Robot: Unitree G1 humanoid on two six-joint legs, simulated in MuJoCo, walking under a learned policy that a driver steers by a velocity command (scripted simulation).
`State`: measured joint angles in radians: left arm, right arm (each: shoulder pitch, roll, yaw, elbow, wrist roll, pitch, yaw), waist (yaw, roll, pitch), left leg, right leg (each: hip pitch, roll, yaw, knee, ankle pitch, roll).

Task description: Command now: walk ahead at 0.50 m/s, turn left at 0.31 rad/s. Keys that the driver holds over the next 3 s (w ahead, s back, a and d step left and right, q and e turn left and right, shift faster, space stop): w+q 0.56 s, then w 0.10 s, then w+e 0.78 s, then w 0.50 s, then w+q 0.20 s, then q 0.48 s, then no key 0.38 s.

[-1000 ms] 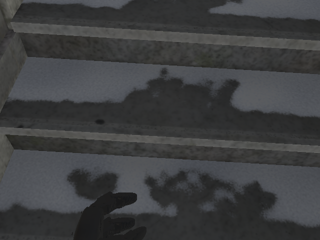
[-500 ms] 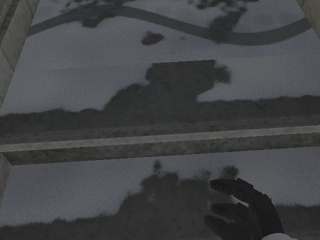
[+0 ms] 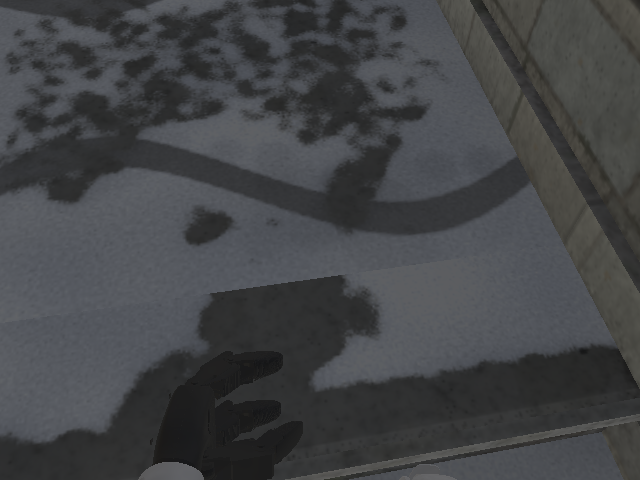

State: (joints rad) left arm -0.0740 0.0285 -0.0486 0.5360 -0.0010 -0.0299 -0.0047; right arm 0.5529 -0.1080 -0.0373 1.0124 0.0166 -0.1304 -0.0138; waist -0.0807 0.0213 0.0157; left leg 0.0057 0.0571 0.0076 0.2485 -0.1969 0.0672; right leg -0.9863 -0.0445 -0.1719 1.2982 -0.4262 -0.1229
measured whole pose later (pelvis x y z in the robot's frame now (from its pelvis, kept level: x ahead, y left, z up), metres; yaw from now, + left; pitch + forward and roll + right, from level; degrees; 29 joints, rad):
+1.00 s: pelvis +0.59 +0.15 +0.32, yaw +18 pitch +2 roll -1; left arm 0.08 0.20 0.04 0.71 0.02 -0.04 -0.05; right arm 0.46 -0.19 -0.06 0.86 -0.01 -0.14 -0.03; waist -0.08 -0.06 -0.01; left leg 0.09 -0.09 0.02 0.15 -0.27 0.11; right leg -0.80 -0.03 -0.06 0.78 0.08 -0.10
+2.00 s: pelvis +1.18 +0.22 +0.32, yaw -4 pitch +2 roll +1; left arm 0.12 0.23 0.03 0.68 0.04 -0.03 -0.05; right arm 0.46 -0.25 -0.05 0.85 0.00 -0.09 0.00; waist -0.08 -0.03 -0.02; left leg -0.06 -0.02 0.02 0.32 -0.28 0.01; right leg -0.55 -0.05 -0.01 0.63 -0.11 -0.02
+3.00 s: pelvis +1.45 +0.16 +0.31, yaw +20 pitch +0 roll +0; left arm 0.29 0.22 0.02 0.88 0.02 -0.01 0.04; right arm 0.22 -0.25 -0.06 0.86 -0.01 0.03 -0.01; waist 0.01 0.04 -0.01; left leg -0.37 -0.09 -0.08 0.54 -0.26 0.03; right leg -0.21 0.02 0.01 0.46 -0.25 -0.03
